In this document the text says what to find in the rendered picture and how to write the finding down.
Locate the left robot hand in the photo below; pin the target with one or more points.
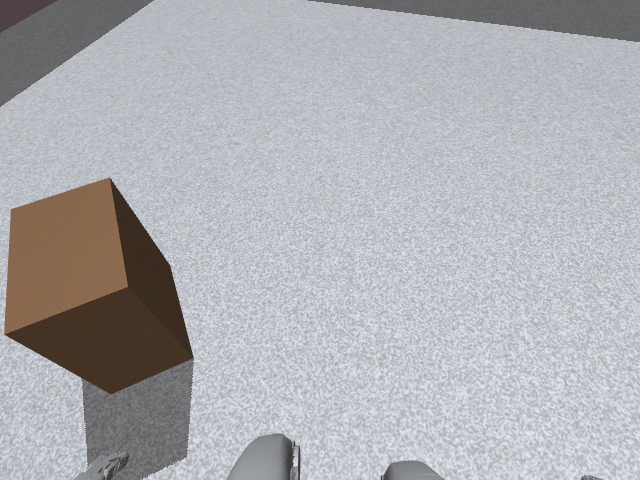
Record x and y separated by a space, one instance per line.
104 468

